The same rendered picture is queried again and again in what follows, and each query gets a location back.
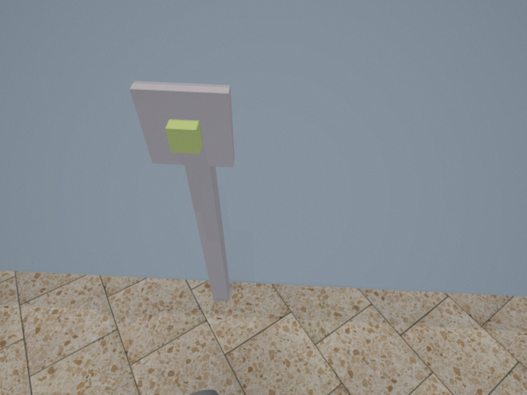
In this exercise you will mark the panel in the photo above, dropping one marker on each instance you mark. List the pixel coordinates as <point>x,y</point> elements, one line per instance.
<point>155,104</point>

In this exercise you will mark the button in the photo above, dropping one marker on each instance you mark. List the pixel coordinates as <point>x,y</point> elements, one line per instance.
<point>184,136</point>

